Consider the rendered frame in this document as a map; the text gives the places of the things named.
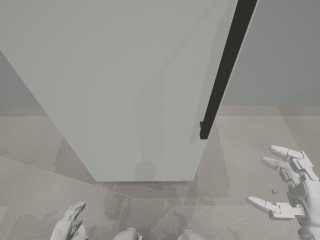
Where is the left robot shin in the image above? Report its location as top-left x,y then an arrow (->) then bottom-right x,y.
127,228 -> 137,232

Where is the robot left thigh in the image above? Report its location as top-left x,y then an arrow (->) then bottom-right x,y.
113,230 -> 143,240

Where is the robot left hand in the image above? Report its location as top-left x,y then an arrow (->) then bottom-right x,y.
50,201 -> 88,240

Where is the robot right hand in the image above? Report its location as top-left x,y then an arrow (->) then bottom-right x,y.
246,145 -> 320,227

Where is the robot right forearm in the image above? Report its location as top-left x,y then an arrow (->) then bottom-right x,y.
298,225 -> 320,240

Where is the handle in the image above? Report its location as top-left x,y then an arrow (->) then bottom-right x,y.
199,0 -> 258,140

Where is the fridge door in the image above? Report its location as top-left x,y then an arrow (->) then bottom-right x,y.
0,0 -> 260,182

